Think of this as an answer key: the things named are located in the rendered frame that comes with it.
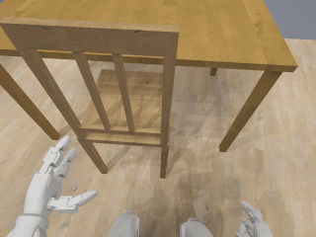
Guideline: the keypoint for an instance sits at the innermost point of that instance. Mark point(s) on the robot thigh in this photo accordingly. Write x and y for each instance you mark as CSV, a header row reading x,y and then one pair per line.
x,y
126,225
194,229

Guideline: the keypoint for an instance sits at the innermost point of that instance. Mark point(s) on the right robot hand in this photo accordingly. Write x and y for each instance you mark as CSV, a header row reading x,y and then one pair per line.
x,y
260,227

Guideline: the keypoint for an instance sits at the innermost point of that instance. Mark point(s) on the left robot forearm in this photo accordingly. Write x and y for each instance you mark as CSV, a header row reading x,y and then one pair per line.
x,y
30,225

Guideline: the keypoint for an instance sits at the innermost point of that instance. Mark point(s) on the robot left thigh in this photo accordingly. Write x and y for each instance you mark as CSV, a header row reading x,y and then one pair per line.
x,y
126,225

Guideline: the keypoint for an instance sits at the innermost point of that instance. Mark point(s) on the left robot hand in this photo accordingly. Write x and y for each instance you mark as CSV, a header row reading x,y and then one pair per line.
x,y
47,181

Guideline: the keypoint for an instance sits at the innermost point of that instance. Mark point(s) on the chair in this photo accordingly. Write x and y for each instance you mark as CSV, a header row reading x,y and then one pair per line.
x,y
126,107

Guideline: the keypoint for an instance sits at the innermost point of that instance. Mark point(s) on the table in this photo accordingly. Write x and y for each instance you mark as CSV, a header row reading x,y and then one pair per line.
x,y
227,34

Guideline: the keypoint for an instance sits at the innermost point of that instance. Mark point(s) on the robot right thigh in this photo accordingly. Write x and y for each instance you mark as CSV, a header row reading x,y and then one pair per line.
x,y
194,229

